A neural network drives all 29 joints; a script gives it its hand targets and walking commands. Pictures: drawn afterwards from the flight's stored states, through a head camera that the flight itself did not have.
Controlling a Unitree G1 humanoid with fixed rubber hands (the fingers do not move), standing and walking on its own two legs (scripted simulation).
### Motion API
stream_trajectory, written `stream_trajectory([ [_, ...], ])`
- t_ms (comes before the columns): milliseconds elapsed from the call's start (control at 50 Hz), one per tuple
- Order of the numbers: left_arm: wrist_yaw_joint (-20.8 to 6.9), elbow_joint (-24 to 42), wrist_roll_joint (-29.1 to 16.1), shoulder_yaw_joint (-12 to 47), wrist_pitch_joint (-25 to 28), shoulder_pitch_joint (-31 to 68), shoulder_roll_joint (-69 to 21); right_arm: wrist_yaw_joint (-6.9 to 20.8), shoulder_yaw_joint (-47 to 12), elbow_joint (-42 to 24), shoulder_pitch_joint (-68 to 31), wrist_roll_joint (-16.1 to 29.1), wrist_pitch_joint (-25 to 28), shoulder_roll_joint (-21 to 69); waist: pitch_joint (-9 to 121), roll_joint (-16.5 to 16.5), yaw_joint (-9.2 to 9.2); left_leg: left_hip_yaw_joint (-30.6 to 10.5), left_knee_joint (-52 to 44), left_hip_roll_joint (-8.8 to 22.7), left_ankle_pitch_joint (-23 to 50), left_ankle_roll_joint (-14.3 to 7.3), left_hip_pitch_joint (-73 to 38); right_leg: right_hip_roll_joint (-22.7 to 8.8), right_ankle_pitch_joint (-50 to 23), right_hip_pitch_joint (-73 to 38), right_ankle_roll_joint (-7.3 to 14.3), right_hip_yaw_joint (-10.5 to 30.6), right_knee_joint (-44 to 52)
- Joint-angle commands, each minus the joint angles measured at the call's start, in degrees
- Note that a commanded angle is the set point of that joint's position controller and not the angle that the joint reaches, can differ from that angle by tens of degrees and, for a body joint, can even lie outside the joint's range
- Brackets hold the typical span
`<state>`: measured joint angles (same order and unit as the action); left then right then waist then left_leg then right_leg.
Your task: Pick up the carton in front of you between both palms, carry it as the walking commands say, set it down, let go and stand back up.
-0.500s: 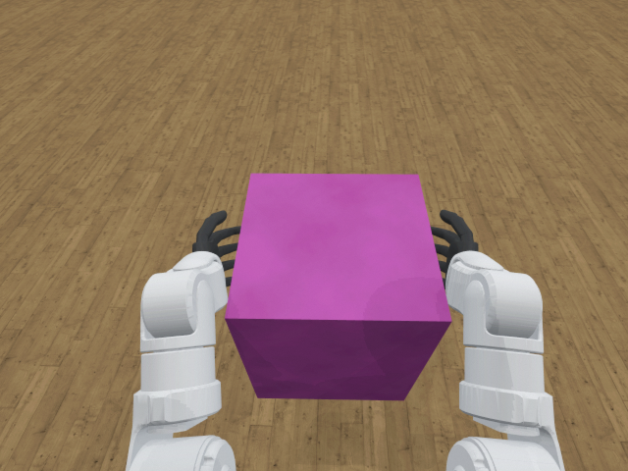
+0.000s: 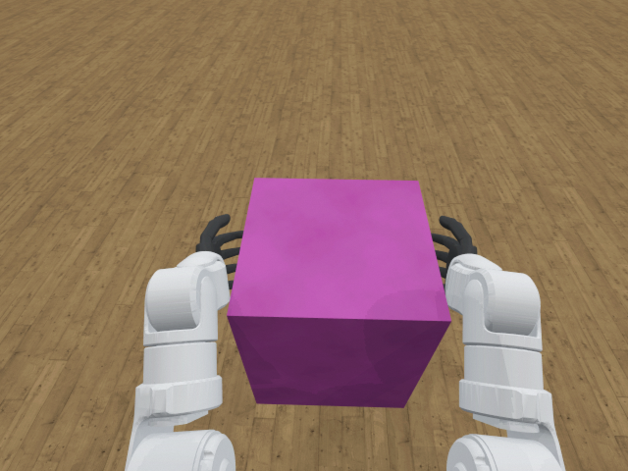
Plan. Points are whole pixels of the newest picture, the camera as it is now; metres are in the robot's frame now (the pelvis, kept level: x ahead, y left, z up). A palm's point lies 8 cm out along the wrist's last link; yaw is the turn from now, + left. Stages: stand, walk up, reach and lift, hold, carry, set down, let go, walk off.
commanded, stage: carry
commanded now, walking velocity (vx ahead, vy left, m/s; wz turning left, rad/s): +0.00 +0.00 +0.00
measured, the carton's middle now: (332, 298) +0.34 +0.00 +0.06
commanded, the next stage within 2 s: none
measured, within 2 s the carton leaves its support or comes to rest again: neither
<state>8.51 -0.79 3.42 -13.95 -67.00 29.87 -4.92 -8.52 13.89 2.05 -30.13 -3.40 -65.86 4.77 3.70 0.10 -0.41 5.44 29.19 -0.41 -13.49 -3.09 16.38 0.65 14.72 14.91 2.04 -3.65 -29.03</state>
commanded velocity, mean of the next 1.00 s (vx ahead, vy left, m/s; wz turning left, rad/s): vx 0.00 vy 0.00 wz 0.00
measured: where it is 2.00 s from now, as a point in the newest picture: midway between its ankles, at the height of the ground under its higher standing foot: outside the picture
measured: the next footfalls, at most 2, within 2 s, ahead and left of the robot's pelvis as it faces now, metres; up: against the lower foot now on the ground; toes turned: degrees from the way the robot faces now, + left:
none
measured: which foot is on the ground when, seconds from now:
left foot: down 0.00-1.00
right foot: down 0.00-1.00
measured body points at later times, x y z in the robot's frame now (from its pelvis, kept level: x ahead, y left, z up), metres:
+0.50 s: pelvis -0.03 +0.01 +0.00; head -0.04 +0.01 +0.45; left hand +0.31 +0.16 +0.12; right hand +0.32 -0.14 +0.12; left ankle +0.02 +0.09 -0.74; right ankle +0.01 -0.10 -0.74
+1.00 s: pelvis -0.03 +0.01 +0.00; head -0.05 +0.01 +0.45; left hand +0.31 +0.16 +0.12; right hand +0.31 -0.14 +0.12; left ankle +0.02 +0.09 -0.74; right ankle +0.01 -0.10 -0.74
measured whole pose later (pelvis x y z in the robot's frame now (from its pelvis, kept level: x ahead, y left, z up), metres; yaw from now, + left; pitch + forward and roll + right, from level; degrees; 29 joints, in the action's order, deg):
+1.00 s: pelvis -0.03 +0.01 +0.00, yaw +0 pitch +0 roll +0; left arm 8.5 -0.9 3.5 -13.9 -67.1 30.3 -4.9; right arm -8.5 14.2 1.9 -30.6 -3.6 -66.1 4.8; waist 3.3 0.0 -0.1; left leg 6.1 28.1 -1.5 -10.0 -4.4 18.9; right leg -0.5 11.9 18.1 1.1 -3.2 -29.4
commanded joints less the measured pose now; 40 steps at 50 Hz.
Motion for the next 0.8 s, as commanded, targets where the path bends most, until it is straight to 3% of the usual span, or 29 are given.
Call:
stream_trajectory([
  [0,-6.1,3.8,-15.4,35.5,1.0,37.0,-49.5,6.4,-35.7,-4.2,-36.9,16.0,0.3,50.8,18.6,0.2,0.01,-7.2,-3.9,8.6,10.3,-2.0,-7.3,-8.1,-9.0,-4.1,2.9,6.2,3.9],
  [780,-6.1,3.9,-15.6,35.7,0.8,37.5,-49.9,6.5,-35.4,-4.1,-37.3,15.8,0.0,50.6,19.1,0.5,0.22,-8.5,-6.7,8.7,5.6,-2.3,-5.5,-7.7,-3.8,-2.1,2.6,6.2,3.4],
])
